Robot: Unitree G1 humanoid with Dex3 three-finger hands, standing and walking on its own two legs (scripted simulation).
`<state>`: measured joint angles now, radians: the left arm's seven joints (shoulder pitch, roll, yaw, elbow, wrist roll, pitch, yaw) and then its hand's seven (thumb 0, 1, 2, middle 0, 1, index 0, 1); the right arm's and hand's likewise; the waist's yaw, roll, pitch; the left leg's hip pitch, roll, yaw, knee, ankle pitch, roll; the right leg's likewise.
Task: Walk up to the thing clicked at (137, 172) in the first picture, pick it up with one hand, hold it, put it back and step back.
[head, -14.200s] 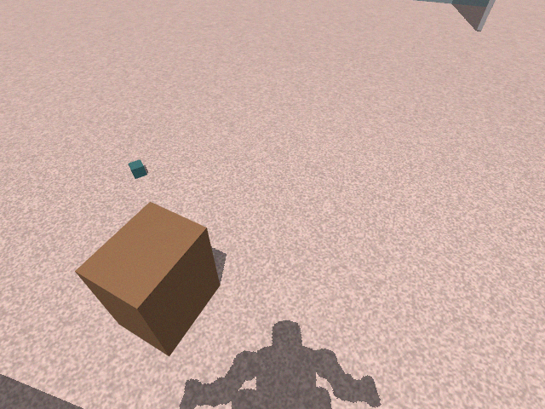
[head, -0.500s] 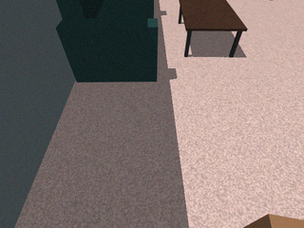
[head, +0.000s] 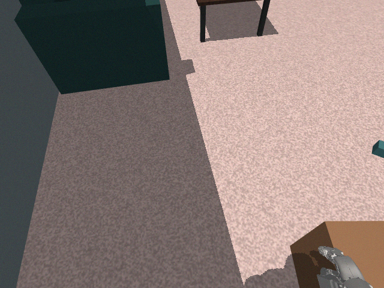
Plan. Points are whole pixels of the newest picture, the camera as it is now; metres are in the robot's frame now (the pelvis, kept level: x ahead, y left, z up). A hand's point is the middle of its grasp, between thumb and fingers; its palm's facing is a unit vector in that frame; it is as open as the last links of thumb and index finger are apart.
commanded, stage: walk up
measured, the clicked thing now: (381, 148) +0.93 -1.12 -0.74
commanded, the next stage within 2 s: none
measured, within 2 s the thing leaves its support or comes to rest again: neither
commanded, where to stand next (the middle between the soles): +0.06 -0.02 m, yaw -70 degrees
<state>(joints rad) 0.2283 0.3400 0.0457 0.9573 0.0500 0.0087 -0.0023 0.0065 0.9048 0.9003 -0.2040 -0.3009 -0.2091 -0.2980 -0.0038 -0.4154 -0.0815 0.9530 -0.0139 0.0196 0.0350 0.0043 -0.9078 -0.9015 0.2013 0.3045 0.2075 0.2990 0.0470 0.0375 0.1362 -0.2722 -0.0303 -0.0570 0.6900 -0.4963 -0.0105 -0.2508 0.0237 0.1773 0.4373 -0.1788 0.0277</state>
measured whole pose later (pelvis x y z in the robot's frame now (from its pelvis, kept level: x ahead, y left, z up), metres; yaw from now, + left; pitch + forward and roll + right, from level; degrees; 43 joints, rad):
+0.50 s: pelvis -0.02 +0.03 -0.01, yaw -28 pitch +0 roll +0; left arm 0.20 0.45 0.06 0.75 0.03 0.03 -0.06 0.01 0.91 0.90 -0.20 -0.30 -0.20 -0.30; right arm 0.26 -0.45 -0.11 0.75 -0.03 0.02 0.05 0.00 -0.90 -0.90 0.20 0.30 0.21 0.30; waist -0.06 0.04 0.14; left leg -0.19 0.12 0.27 0.59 -0.37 0.00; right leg -0.29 -0.03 -0.03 0.61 -0.35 0.00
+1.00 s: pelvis +0.04 +0.03 -0.03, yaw -48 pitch -2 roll -1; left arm 0.24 0.41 0.05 0.68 0.01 0.04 0.03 0.01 0.91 0.90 -0.20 -0.30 -0.21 -0.30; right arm 0.20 -0.36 -0.06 0.74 -0.03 0.00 0.00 0.00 -0.91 -0.90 0.20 0.30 0.21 0.30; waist 0.01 -0.05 0.16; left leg -0.39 0.01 0.04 0.72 -0.29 0.03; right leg -0.39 0.14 0.19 0.98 -0.52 0.00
